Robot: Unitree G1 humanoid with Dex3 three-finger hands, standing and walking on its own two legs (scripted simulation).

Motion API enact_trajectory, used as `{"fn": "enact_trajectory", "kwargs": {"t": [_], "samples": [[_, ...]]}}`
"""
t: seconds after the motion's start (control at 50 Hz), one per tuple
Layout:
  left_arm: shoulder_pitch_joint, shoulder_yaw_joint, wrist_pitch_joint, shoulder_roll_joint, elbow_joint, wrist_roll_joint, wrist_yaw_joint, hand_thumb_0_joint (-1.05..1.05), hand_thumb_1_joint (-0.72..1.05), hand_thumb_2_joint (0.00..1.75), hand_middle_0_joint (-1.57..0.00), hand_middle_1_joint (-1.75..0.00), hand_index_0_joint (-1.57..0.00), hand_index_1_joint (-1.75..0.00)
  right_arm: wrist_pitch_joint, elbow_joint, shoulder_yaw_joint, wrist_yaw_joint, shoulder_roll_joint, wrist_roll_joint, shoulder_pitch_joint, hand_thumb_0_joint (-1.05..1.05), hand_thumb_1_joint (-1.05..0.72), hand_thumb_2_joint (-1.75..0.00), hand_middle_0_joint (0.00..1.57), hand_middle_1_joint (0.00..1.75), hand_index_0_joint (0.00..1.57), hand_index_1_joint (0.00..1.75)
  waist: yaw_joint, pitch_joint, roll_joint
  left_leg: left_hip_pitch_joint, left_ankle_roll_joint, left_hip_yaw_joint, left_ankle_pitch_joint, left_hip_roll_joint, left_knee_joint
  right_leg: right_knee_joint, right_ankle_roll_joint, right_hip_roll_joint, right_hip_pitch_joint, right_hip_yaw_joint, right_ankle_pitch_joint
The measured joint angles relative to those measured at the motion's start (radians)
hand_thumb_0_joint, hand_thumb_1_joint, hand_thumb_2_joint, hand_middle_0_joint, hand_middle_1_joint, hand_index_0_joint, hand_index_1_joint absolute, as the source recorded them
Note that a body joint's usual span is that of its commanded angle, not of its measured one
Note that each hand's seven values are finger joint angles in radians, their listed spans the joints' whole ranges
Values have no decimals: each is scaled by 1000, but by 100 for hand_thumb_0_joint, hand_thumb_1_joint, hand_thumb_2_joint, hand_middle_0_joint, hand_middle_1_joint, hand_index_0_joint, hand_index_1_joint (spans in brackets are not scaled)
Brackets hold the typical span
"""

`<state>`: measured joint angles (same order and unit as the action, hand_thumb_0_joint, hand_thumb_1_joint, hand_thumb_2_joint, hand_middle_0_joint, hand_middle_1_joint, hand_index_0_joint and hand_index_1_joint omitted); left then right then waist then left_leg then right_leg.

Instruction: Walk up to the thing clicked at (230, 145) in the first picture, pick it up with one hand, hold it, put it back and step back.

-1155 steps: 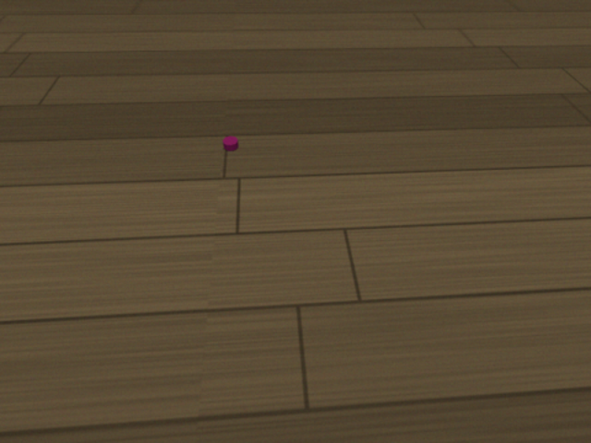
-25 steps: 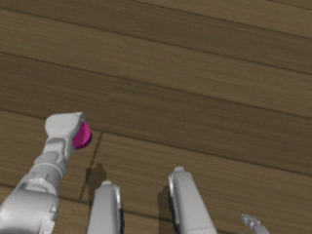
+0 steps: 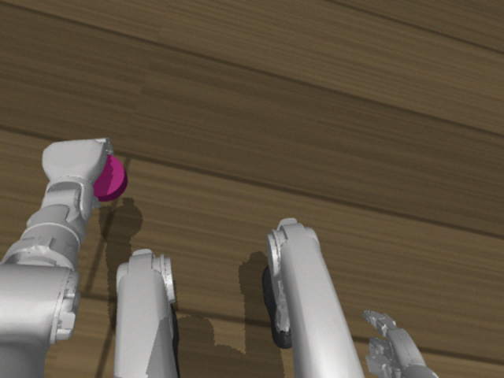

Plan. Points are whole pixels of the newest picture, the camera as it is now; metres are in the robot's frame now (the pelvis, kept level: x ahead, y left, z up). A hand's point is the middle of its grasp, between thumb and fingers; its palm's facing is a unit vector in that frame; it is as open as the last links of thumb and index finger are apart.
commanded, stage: crouch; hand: left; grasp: from above
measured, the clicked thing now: (102, 177) +0.46 +0.18 -0.19
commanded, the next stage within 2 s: lower in 0.70 s
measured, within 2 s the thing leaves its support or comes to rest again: neither
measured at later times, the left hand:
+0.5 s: hand (100, 186) +0.46 +0.20 -0.23, palm faces -0.45 +0.01 -0.89, open 10.4 cm
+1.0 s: hand (104, 187) +0.47 +0.20 -0.28, palm faces -0.48 -0.01 -0.88, open 10.4 cm
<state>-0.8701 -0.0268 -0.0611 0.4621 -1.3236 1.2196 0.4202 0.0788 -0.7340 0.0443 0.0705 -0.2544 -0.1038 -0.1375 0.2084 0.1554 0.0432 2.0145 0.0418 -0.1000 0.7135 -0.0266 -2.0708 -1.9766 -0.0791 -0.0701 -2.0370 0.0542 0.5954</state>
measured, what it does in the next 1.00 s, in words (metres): lowers itself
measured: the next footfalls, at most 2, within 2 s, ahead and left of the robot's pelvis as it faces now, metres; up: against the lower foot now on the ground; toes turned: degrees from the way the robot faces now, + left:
none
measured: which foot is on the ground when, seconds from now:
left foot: down 0.00-1.00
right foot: down 0.00-1.00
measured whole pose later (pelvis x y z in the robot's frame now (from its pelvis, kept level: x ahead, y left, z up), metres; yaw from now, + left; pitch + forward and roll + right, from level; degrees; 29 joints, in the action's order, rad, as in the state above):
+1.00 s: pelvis -0.01 +0.01 -0.10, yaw -3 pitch +36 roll -8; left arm -1.06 0.03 -0.15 0.59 -1.63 1.32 0.51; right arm 0.11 -0.76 -0.02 0.19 -0.28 -0.18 -0.18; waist 0.29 0.07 0.03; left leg 2.29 0.02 -0.12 0.73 -0.05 -2.39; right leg -2.25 -0.07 -0.04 -2.28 0.07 0.60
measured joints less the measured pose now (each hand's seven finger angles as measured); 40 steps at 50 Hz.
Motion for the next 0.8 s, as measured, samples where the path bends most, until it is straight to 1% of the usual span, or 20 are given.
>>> {"fn": "enact_trajectory", "kwargs": {"t": [0.1, 0.18, 0.24, 0.3, 0.4, 0.44, 0.52, 0.62, 0.8], "samples": [[-26, 1, 0, 12, -22, -17, -12, -6, -1, 50, -100, -58, -65, -54, -7, 2, 1, 12, -10, -7, 3, 0, -92, -90, 20, 30, 20, 30, 0, -15, 0, 31, 2, -6, 13, -1, -50, -48, -10, 5, -34, 3, 9], [-39, 6, -12, 20, -42, -23, -22, -6, -1, 52, -100, -59, -64, -55, -10, 6, -4, 21, -10, -9, -1, 0, -92, -90, 20, 30, 20, 30, 6, -24, -4, 53, 5, -11, 18, -1, -82, -78, -10, 9, -57, 3, 10], [-46, 9, -31, 32, -55, -13, -26, -6, -1, 52, -100, -59, -64, -55, -15, 6, -8, 26, -10, -11, -3, 0, -92, -90, 20, 30, 20, 30, 13, -33, -8, 71, 6, -15, 19, -2, -106, -98, -9, 12, -75, 2, 8], [-55, 15, -48, 43, -70, 2, -19, -5, -1, 52, -99, -59, -64, -55, -16, 6, -14, 32, -14, -15, -10, 0, -92, -90, 20, 30, 20, 30, 21, -39, -9, 96, 7, -19, 17, -5, -130, -118, -8, 13, -97, 2, 6], [-76, 23, -66, 60, -104, 32, 6, -5, 0, 51, -99, -59, -63, -55, -16, 0, -22, 43, -17, -22, -19, 0, -92, -90, 20, 30, 20, 30, 32, -50, -12, 135, 6, -22, 12, -10, -170, -153, -6, 17, -132, 6, -1], [-84, 29, -68, 65, -116, 38, 16, -5, 0, 51, -99, -60, -63, -55, -14, -3, -24, 47, -18, -26, -23, 0, -92, -90, 20, 30, 20, 30, 35, -52, -11, 153, 5, -22, 10, -12, -185, -164, -3, 18, -147, 7, -4], [-109, 29, -67, 75, -158, 44, 35, -5, 1, 50, -98, -60, -63, -55, -8, -11, -30, 55, -18, -36, -24, 0, -92, -90, 20, 30, 20, 30, 44, -62, -9, 179, 0, -20, 3, -16, -211, -185, -1, 21, -169, 12, -9], [-134, 39, -68, 86, -192, 48, 42, -5, 2, 49, -97, -60, -62, -55, 0, -18, -41, 64, -15, -46, -28, 0, -92, -90, 20, 30, 20, 30, 54, -71, -6, 207, -7, -20, 0, -18, -237, -205, 1, 24, -192, 15, -13], [-160, 46, -77, 99, -241, 77, 58, -4, 2, 48, -97, -60, -62, -55, 10, -23, -59, 85, -17, -57, -44, 0, -92, -90, 20, 30, 20, 30, 67, -64, -6, 248, -16, -23, 7, -24, -281, -238, 6, 25, -222, 16, -6]]}}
